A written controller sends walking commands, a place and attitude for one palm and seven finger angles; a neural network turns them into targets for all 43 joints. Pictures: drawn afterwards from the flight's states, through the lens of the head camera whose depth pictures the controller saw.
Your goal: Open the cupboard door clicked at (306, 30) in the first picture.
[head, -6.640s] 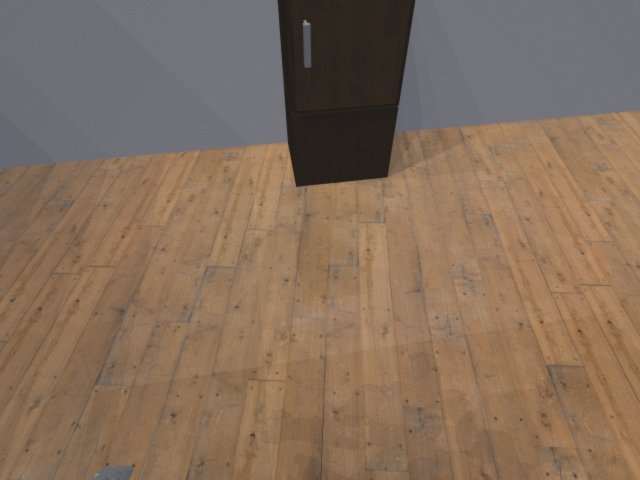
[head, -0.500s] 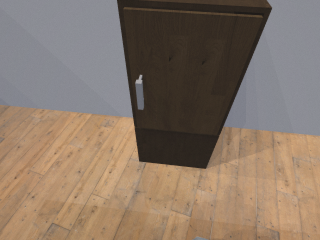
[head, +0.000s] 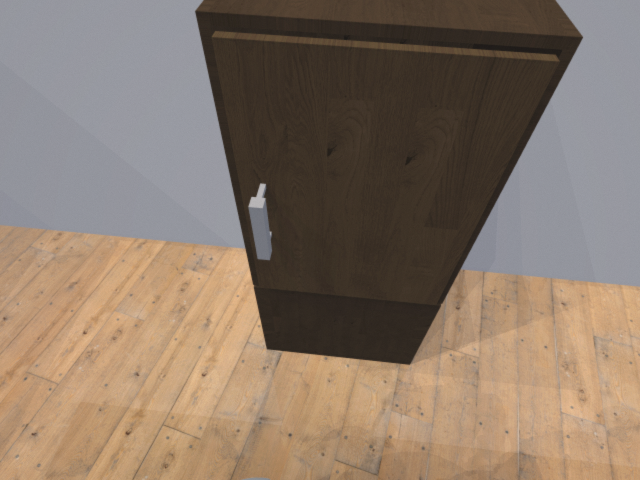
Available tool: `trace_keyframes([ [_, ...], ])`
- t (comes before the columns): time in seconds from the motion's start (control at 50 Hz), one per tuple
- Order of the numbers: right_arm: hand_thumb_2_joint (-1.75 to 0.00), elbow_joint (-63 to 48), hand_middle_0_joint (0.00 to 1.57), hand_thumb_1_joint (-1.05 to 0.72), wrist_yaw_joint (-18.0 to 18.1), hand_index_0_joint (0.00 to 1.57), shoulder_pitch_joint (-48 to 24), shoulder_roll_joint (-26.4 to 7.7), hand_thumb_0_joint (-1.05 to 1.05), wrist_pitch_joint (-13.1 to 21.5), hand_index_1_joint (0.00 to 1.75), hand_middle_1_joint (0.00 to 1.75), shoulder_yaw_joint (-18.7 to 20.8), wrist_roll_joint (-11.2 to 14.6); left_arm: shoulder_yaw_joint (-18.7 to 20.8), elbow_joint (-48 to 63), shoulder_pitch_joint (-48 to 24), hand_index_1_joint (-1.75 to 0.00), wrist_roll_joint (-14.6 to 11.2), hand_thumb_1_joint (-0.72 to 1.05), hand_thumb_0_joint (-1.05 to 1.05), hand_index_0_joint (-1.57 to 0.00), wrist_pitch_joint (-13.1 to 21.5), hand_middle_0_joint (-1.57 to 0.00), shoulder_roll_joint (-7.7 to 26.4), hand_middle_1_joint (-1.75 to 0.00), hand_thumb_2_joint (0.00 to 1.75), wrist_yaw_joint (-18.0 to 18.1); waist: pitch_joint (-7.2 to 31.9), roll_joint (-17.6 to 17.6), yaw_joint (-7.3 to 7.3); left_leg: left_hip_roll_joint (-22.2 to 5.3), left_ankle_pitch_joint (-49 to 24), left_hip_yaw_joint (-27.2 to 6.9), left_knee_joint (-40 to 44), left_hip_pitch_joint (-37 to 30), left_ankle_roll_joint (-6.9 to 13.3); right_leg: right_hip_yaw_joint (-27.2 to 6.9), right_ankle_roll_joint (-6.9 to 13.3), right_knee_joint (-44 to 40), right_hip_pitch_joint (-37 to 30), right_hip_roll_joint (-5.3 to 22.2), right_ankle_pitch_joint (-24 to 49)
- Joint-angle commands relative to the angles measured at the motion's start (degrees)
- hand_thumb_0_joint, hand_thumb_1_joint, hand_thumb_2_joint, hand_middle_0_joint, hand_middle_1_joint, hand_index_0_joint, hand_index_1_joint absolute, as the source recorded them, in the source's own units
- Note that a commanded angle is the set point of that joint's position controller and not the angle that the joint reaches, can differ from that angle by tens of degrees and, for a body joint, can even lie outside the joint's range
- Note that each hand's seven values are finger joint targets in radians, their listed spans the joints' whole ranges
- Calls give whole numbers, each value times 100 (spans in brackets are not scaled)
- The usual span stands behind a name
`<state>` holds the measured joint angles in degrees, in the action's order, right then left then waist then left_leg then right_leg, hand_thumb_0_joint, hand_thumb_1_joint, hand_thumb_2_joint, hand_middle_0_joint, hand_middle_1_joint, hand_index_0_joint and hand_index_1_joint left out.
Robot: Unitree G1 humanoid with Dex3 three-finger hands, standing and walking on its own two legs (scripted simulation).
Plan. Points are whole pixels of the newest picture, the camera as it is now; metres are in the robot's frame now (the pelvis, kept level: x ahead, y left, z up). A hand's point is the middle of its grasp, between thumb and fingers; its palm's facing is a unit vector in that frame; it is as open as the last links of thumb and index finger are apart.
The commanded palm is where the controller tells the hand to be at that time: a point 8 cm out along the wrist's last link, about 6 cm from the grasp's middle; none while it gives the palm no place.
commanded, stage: come to a stop and stand still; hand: left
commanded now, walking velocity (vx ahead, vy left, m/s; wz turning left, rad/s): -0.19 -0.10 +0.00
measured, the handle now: (263, 222) +0.54 +0.15 -0.06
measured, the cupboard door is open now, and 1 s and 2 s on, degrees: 0 0 0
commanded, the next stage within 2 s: look again from close up in 0.94 s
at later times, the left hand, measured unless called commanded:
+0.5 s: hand out of the picture +0.02 +0.17 -0.18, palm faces +0.01 -0.97 -0.24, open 7.4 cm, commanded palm none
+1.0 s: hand out of the picture -0.07 +0.14 -0.17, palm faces +0.03 -0.98 -0.19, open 7.4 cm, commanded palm none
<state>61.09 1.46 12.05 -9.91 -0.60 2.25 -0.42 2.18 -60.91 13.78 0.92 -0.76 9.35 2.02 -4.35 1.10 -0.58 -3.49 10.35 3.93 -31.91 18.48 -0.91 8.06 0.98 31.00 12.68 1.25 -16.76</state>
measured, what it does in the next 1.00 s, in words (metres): steps on the spot: right foot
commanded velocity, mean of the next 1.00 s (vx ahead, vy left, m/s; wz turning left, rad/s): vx -0.02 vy -0.02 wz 0.00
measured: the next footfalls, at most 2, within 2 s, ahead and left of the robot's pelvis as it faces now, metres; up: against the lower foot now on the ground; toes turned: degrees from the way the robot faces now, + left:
right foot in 0.32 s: -0.01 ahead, -0.15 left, +0.00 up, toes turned -1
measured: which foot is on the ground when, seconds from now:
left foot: down 0.00-1.00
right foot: down 0.00-0.02, up 0.04-0.30, down 0.32-1.00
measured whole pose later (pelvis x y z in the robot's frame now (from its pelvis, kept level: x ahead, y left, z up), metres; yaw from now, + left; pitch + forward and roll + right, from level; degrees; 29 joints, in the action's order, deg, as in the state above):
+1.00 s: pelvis -0.07 -0.03 +0.00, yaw +0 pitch -2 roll +0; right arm 60.5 0.8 20.9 -7.8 -0.9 0.8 -1.2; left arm 0.6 -59.4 20.0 1.1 -0.2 9.2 1.6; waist -0.3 -0.1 0.8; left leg -0.5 10.4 1.7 -30.3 21.9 1.3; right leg 2.0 1.4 32.4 15.6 -0.5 -15.8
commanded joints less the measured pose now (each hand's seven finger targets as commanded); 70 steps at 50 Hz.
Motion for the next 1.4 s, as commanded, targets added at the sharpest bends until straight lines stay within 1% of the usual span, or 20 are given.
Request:
trace_keyframes([
  [0.0,-90,-253,20,-90,53,20,475,-917,0,19,30,30,166,-38,101,430,321,-30,-65,90,0,-20,-75,-20,481,-30,90,58,585,1377,62,-1636,-3903,-1466,1198,-865,952,-144,-225,1146,480,100,-947],
  [0.04,-90,-343,20,-90,140,20,239,-888,0,23,30,30,168,-58,118,394,201,-30,-48,90,0,-20,-130,-20,570,-30,90,52,646,1237,73,-1734,-3904,-1571,1181,-847,1340,-741,-176,2471,791,98,-1877],
  [0.1,-90,-493,20,-90,136,20,-25,-985,0,-19,30,30,236,-89,146,403,224,-30,-29,90,0,-20,-130,-20,502,-30,90,11,950,665,77,-1559,-3659,-1245,938,-1332,1311,-835,-244,2826,1210,38,-1542],
  [0.24,-90,-563,20,-90,41,20,-127,-991,0,-31,30,30,309,-98,96,511,303,-30,-4,90,0,-20,-119,-20,413,-30,90,-44,856,933,131,-1332,-1405,-1205,1252,-780,1044,-549,-193,857,356,75,-1046],
  [0.26,-90,-784,20,-90,63,20,-413,-1313,0,36,30,30,385,14,-19,373,975,-30,13,90,0,-20,-30,-20,562,-30,90,98,1141,106,-240,-1078,-1924,-682,-118,-975,536,-1019,-48,-522,458,216,-102],
  [0.28,-90,-1076,20,-90,-80,20,-236,-634,0,0,30,30,259,9,58,773,602,-30,123,90,0,-20,45,-20,898,-30,90,97,697,-1370,-83,-166,575,-10,-736,517,249,-1893,144,-1194,225,758,205],
  [0.3,-90,-1226,20,-90,-161,20,-266,-443,0,-41,30,30,172,-62,50,945,354,-30,133,90,0,-20,130,-20,1107,-30,90,100,441,-1235,34,159,1634,74,-1586,892,84,-2394,574,-1285,414,1340,716],
  [0.32,-90,-1280,20,-90,-212,20,-105,-313,0,-32,30,30,159,-57,-4,1063,263,-30,166,90,0,-20,159,-20,1213,-30,90,86,676,-282,189,272,1588,-19,-1893,497,71,-2169,782,-1011,568,1265,1218],
  [0.34,-90,-1258,20,-90,-205,20,92,-315,0,-75,30,30,143,-59,58,1121,98,-30,121,90,0,-20,239,-20,1119,-30,90,84,983,-524,267,260,1362,-31,-1986,714,96,-1897,789,-783,29,1027,1526],
  [0.38,-90,-1341,20,-90,-152,20,138,-466,0,-29,30,30,139,-36,79,1182,-184,-30,83,90,0,-20,239,-20,993,-30,90,119,468,-1669,351,68,1099,-184,-1465,468,190,-1540,764,-479,597,1028,1642],
  [0.42,-90,-1135,20,-90,-124,20,603,-452,0,37,30,30,99,-46,31,1222,-86,-30,60,90,0,-20,128,-20,828,-30,90,112,325,-632,413,64,384,-214,-180,-679,206,-1225,406,-119,1390,644,84],
  [0.46,-90,-1113,20,-90,-130,20,622,-833,0,82,30,30,124,-156,-3,1205,241,-30,13,90,0,-20,-10,-20,560,-30,90,101,-131,1766,235,-941,1274,-1898,1400,176,745,-507,8,878,1294,-197,-1602],
  [0.48,-90,-1117,20,-90,-96,20,480,-885,0,68,30,30,125,-147,-11,1125,319,-30,30,90,0,-20,-37,-20,612,-30,90,77,-284,1617,168,-1066,2249,-2295,1876,784,927,-508,12,1189,976,-235,-1488],
  [0.54,-90,-1154,20,-90,-62,20,37,-742,0,80,30,30,61,-115,-28,818,815,-30,48,90,0,-20,68,-20,514,-30,90,-10,38,147,-238,-543,2226,-1371,1316,1212,691,-871,108,119,-7,-23,-612],
  [0.62,-90,-908,20,-90,-115,20,658,-360,0,-33,30,30,31,-109,30,945,325,-30,27,90,0,-20,110,-20,914,-30,90,8,-68,-917,233,226,1127,-251,-265,-33,199,-2111,495,-1575,1679,852,-2696],
  [0.68,-90,-670,20,-90,-106,20,1113,-249,0,-3,30,30,-10,-106,20,966,104,-30,15,90,0,-20,125,-20,854,-30,90,22,47,-689,393,189,870,-291,-218,-554,195,-1678,417,-1357,1936,674,-2219],
  [0.78,-90,-618,20,-90,-61,20,894,-490,0,72,30,30,-6,-124,10,696,729,-30,11,90,0,-20,75,-20,626,-30,90,-5,-73,346,47,-263,2238,-1172,1277,586,403,-1082,174,-527,856,79,-1565],
  [0.94,-90,-368,20,-90,-53,20,996,-294,0,98,30,30,-54,-84,-52,418,765,-30,18,90,0,-20,185,-20,630,-30,90,-27,-6,-372,162,9,1212,-694,671,-41,266,-1551,310,-1233,1169,465,-1842],
  [1.12,-90,-303,20,-90,-22,20,747,-580,0,150,30,30,-5,-88,-36,203,918,-30,38,90,0,-20,161,-20,610,-30,90,-50,-85,252,46,-201,1991,-1175,1375,306,354,-1181,198,-793,783,192,-1361],
  [1.38,-90,-279,20,-90,-43,20,462,-743,0,174,30,30,4,-70,-65,120,793,-30,48,90,0,-20,220,-20,782,-30,90,-76,-52,-109,83,-148,1493,-1070,1307,-80,322,-1370,201,-1133,860,363,-1321],
])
